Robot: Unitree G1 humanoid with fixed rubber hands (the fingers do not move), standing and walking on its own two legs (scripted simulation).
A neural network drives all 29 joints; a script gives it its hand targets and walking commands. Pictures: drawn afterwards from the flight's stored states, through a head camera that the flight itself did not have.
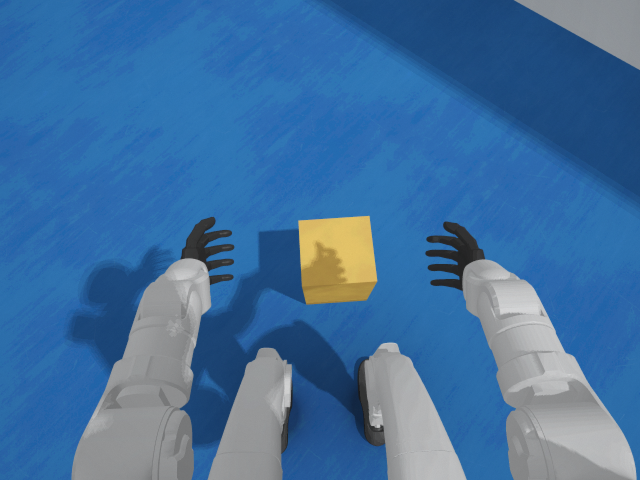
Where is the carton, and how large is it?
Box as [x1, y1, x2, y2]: [298, 216, 376, 304]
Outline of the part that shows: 369,216 298,221 301,279 306,304 366,300 376,282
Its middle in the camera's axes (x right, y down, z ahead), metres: +0.04 +0.07 +1.00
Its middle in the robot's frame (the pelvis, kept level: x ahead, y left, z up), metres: +0.50 -0.02 -0.55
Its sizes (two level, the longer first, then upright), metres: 0.170 0.160 0.235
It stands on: the floor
